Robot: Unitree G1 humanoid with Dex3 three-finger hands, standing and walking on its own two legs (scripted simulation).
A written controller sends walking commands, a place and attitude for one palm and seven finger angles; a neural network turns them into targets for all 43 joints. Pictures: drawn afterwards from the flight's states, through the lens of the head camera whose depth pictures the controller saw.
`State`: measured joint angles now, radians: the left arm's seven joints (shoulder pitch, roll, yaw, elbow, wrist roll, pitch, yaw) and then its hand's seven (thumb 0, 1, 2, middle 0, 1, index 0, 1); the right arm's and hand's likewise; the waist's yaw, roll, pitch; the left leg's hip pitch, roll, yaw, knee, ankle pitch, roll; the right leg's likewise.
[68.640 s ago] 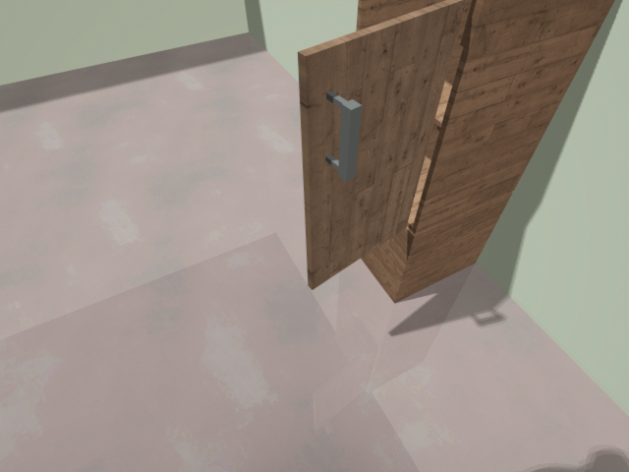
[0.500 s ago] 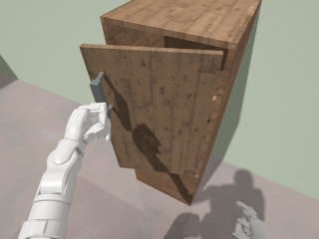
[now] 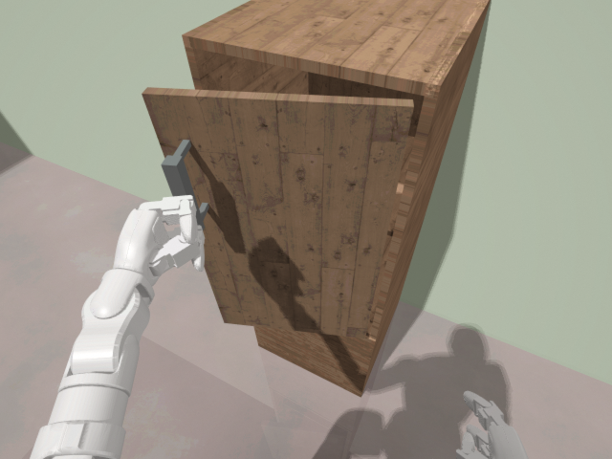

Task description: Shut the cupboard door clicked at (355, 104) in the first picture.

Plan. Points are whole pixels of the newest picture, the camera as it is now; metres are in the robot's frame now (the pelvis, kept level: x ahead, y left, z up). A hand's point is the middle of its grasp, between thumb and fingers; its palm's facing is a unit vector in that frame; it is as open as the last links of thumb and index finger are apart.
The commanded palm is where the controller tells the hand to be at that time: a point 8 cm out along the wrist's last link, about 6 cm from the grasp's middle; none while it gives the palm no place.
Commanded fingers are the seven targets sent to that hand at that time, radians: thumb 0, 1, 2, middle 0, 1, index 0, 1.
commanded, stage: push the door shut along its arc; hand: left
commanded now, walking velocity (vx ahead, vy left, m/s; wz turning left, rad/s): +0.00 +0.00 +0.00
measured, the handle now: (190, 189) +0.45 +0.20 +0.12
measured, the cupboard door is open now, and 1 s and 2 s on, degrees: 20 6 0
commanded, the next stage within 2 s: pull the fist back off the door in 1.68 s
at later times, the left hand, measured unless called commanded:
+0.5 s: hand (206, 212) +0.39 +0.16 +0.13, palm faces -0.16 -0.99 -0.04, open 3.1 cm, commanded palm +0.39 +0.21 +0.13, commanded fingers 0.00 0.90 0.90 -1.30 -1.50 -1.30 -1.50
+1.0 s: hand (232, 188) +0.44 +0.14 +0.13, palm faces -0.32 -0.95 -0.02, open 3.1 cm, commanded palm +0.45 +0.19 +0.13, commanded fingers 0.00 0.90 0.90 -1.30 -1.50 -1.30 -1.50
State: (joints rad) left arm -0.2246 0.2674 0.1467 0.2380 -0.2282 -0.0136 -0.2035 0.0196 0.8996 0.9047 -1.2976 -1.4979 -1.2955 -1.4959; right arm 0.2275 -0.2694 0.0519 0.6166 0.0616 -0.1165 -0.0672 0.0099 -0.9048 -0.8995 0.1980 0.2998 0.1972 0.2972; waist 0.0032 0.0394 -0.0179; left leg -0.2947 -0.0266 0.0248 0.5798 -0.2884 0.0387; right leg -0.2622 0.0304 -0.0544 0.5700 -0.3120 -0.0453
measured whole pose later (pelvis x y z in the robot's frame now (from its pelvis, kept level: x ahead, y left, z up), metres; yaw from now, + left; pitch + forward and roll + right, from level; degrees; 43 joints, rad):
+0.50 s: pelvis +0.00 -0.01 +0.00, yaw +0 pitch +3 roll +0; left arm -0.53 0.38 0.21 0.66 -0.24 -0.07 -0.36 0.02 0.90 0.90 -1.31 -1.50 -1.30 -1.50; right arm 0.27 -0.30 0.05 0.64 0.07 -0.08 -0.07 0.01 -0.90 -0.90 0.20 0.30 0.20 0.30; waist -0.05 0.03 -0.03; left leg -0.38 -0.02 0.02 0.62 -0.30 0.03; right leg -0.35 0.04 -0.06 0.62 -0.32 -0.05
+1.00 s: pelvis +0.00 +0.02 -0.01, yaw +0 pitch +7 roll -1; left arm -0.83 0.37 0.15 0.99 -0.21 -0.18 -0.42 0.02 0.90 0.90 -1.30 -1.50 -1.29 -1.50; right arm 0.31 -0.29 0.05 0.67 0.05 -0.09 -0.05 0.01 -0.90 -0.90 0.20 0.30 0.20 0.30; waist -0.10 0.02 -0.05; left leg -0.50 -0.04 0.03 0.69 -0.32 0.06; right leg -0.46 0.01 -0.05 0.67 -0.34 -0.02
